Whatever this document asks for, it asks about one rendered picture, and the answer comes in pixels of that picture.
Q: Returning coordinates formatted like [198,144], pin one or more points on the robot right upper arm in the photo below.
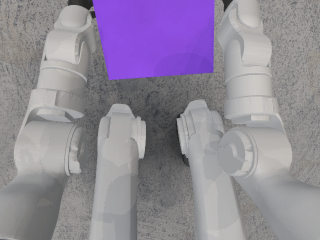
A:
[259,159]

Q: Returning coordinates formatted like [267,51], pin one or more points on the robot left shin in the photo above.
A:
[104,125]

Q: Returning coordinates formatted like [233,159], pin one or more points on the robot left upper arm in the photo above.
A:
[47,154]

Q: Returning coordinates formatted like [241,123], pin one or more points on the carton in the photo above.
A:
[156,38]

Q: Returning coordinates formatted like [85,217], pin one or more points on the robot right thigh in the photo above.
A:
[217,211]

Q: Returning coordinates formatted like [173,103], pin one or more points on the right robot hand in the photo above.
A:
[226,3]

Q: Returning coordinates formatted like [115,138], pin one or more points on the right robot forearm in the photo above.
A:
[247,67]

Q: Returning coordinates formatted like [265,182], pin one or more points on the left robot forearm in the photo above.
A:
[64,68]

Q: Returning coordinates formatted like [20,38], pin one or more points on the left robot hand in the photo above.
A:
[84,3]

